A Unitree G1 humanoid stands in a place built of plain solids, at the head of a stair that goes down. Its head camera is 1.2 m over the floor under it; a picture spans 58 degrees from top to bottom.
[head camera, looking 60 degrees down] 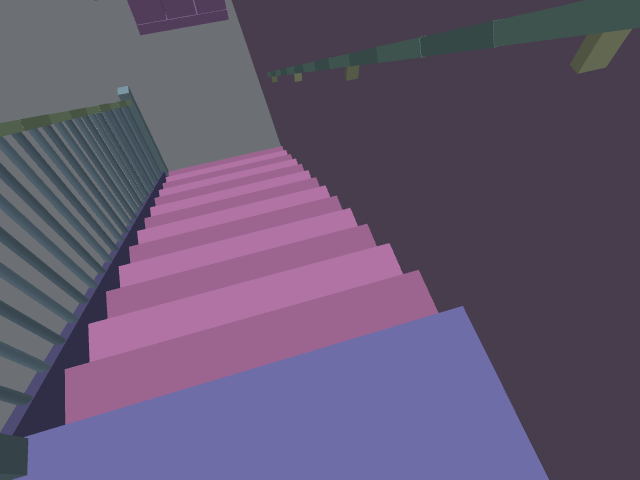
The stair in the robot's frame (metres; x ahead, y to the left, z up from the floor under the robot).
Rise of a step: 0.17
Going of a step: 0.22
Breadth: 1.20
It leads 17 degrees to the left of straight ahead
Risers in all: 14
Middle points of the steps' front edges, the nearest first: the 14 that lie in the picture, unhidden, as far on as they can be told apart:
0.29 0.16 0.00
0.50 0.22 -0.17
0.71 0.29 -0.35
0.91 0.35 -0.52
1.12 0.41 -0.70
1.33 0.47 -0.87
1.53 0.54 -1.05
1.74 0.60 -1.22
1.95 0.66 -1.40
2.15 0.72 -1.57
2.36 0.79 -1.75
2.57 0.85 -1.92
2.77 0.91 -2.10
2.98 0.97 -2.27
